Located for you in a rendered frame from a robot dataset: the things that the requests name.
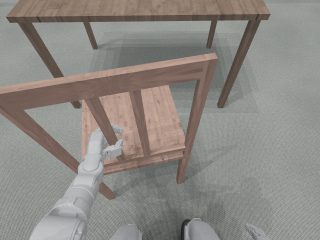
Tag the chair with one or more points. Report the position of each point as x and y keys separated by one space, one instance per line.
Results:
x=136 y=98

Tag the table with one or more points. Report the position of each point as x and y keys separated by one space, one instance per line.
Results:
x=26 y=12

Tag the left robot upper arm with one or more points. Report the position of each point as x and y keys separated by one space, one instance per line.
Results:
x=61 y=228

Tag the robot right thigh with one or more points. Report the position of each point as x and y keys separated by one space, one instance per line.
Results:
x=199 y=230

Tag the robot right hand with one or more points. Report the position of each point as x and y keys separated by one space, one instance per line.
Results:
x=256 y=233

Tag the robot left hand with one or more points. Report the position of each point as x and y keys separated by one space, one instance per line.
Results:
x=97 y=143

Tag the left robot forearm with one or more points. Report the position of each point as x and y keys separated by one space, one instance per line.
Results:
x=82 y=192

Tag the right robot foot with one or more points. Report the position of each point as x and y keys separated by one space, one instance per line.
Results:
x=185 y=222

